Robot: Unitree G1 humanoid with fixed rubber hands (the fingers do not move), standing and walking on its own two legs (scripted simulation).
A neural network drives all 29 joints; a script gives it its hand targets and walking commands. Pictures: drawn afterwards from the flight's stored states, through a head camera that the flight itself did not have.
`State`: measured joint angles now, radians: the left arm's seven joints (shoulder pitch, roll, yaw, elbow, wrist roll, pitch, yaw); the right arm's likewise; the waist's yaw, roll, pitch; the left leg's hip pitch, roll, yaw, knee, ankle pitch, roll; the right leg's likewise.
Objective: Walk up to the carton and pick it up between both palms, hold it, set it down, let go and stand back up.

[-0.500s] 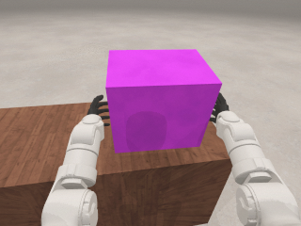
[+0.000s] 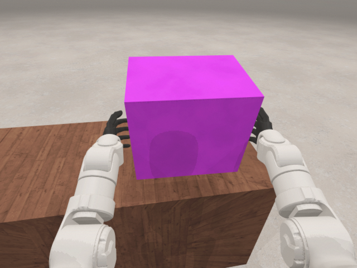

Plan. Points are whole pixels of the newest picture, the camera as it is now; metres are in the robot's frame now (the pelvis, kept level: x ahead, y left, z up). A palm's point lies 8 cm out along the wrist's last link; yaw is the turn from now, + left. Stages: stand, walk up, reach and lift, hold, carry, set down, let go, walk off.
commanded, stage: hold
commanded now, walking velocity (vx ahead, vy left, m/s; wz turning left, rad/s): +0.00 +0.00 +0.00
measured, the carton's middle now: (185, 116) +0.45 +0.03 +0.19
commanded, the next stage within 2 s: none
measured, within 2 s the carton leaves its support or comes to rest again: neither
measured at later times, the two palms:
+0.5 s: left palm (112, 141) +0.37 +0.20 +0.17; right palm (263, 136) +0.39 -0.15 +0.18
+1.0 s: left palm (113, 140) +0.37 +0.20 +0.17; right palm (265, 136) +0.39 -0.15 +0.19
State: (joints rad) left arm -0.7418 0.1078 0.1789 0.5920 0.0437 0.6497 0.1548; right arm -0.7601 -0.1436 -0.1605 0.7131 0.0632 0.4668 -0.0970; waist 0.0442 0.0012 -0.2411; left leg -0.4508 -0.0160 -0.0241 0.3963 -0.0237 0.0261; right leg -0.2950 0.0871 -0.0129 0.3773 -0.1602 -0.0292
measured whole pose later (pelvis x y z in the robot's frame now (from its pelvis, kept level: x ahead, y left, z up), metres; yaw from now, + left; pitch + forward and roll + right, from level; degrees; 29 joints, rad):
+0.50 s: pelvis +0.00 +0.00 +0.00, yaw +0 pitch +4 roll -3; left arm -0.73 0.10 0.18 0.57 0.05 0.67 0.15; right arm -0.75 -0.14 -0.16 0.70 0.06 0.48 -0.10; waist 0.04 0.00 -0.24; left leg -0.45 -0.02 -0.02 0.39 -0.02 0.03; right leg -0.29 0.09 -0.01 0.37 -0.16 -0.03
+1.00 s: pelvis +0.00 +0.00 +0.00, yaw +0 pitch +4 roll -3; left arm -0.72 0.09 0.18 0.53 0.06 0.65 0.15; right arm -0.72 -0.14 -0.16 0.63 0.06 0.49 -0.10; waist 0.04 0.00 -0.23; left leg -0.45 -0.02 -0.02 0.39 -0.02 0.03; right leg -0.29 0.09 -0.01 0.37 -0.16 -0.03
